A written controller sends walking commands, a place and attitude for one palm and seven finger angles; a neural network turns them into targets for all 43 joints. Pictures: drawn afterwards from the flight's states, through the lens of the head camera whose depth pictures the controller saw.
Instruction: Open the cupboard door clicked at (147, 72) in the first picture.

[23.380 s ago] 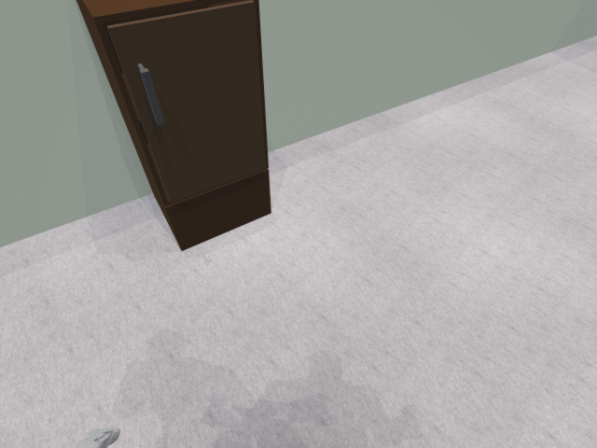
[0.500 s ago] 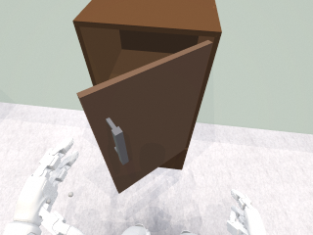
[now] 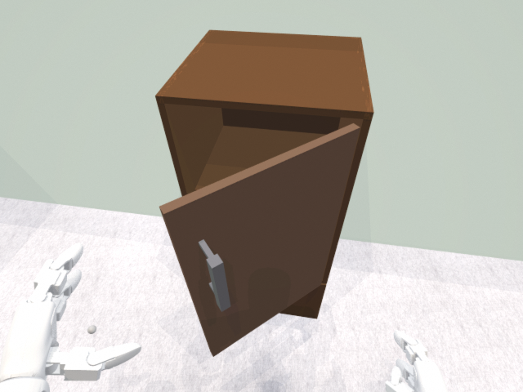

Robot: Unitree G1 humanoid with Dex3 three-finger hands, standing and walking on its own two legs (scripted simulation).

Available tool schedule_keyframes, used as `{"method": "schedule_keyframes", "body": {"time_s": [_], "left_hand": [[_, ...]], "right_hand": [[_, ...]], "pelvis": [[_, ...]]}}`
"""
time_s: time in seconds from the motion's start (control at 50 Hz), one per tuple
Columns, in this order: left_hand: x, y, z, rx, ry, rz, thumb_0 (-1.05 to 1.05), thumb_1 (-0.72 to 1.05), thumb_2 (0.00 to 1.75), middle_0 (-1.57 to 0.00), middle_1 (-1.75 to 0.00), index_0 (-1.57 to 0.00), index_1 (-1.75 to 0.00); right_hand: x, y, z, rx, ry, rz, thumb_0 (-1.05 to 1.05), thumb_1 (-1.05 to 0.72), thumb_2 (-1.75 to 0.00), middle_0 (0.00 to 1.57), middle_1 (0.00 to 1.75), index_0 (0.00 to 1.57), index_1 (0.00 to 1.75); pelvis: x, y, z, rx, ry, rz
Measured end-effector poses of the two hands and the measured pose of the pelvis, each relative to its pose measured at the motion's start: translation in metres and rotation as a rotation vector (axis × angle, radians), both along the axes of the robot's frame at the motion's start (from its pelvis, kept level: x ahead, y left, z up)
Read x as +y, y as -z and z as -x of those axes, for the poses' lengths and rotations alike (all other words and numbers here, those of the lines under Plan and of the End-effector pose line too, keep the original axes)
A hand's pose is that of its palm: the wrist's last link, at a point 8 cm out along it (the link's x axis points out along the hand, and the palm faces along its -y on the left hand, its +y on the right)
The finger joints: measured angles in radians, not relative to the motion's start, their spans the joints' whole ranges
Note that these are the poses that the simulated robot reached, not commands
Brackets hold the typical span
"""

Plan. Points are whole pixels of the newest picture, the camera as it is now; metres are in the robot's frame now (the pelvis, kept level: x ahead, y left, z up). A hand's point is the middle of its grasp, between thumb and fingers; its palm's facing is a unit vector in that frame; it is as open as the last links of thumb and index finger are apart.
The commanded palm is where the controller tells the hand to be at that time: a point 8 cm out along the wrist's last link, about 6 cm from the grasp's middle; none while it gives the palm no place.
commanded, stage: draw the hand back to the body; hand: left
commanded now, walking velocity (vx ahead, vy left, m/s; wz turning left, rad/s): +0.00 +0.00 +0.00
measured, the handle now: (214, 276) +0.32 +0.12 -0.02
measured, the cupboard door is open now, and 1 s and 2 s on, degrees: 43 43 43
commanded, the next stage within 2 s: step back with the hand held close in 0.80 s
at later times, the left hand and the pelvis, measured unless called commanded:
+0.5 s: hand (45, 260) +0.20 +0.26 +0.19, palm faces +0.44 -0.80 -0.41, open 8.3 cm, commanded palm +0.15 +0.29 +0.20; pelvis +0.01 -0.01 +0.03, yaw +0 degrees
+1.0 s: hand (62, 280) +0.18 +0.23 +0.19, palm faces +0.43 -0.80 -0.41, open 7.4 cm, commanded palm +0.13 +0.26 +0.20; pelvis -0.01 -0.03 +0.03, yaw -1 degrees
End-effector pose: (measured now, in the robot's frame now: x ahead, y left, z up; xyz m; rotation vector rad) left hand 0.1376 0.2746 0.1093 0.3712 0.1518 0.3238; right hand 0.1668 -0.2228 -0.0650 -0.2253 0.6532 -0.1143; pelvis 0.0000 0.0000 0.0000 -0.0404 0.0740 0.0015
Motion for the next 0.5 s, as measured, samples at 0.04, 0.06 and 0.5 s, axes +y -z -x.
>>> {"method": "schedule_keyframes", "body": {"time_s": [0.04, 0.06, 0.5], "left_hand": [[0.003, -0.01, -0.002, -0.022, -0.018, -0.02, 0.0, -0.06, 0.49, -0.17, -0.3, -0.17, -0.3], [0.005, -0.015, -0.004, -0.036, -0.024, -0.029, 0.0, -0.03, 0.51, -0.17, -0.3, -0.18, -0.3], [0.016, -0.102, -0.02, -0.298, -0.041, -0.165, 0.01, 0.72, 0.83, -0.2, -0.3, -0.21, -0.31]], "right_hand": [[0.005, -0.001, -0.004, 0.003, -0.018, -0.004, 0.02, -0.91, -0.9, 0.2, 0.3, 0.2, 0.3], [0.007, -0.002, -0.006, 0.002, -0.027, -0.007, 0.02, -0.91, -0.9, 0.2, 0.3, 0.2, 0.3], [-0.002, -0.019, -0.02, 0.008, -0.073, -0.021, 0.01, -0.91, -0.9, 0.2, 0.3, 0.2, 0.3]], "pelvis": [[0.001, -0.004, -0.003, -0.015, -0.004, -0.002], [0.002, -0.005, -0.004, -0.022, -0.006, -0.003], [-0.006, -0.025, -0.01, -0.121, 0.009, -0.023]]}}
